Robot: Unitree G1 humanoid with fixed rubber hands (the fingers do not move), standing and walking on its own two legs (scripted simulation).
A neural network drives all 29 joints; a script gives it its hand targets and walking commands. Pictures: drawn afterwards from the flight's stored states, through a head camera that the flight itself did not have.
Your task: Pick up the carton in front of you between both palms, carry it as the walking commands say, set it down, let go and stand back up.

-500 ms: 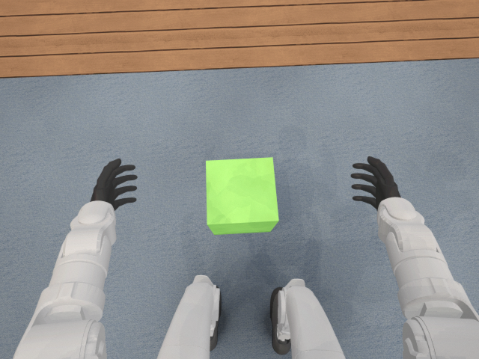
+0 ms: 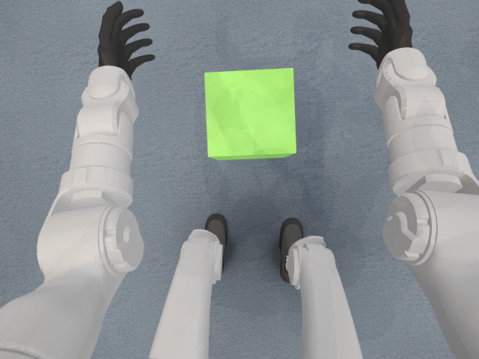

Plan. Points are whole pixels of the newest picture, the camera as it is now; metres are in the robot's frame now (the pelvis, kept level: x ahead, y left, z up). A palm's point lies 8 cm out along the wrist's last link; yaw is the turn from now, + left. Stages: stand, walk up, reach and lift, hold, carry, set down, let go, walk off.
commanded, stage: reach and lift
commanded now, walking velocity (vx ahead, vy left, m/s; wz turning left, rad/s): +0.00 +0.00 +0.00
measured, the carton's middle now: (250, 121) +0.50 +0.03 -0.52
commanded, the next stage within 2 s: none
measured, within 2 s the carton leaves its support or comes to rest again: leaves its support in 1.66 s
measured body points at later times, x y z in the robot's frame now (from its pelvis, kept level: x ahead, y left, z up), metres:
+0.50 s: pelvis -0.03 +0.00 -0.20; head +0.33 +0.00 +0.08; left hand +0.50 +0.22 -0.35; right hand +0.53 -0.16 -0.36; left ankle +0.08 +0.12 -0.61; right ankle +0.08 -0.12 -0.61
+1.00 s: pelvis -0.04 +0.00 -0.28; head +0.34 +0.00 -0.04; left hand +0.50 +0.21 -0.46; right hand +0.53 -0.16 -0.47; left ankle +0.08 +0.12 -0.61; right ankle +0.08 -0.12 -0.61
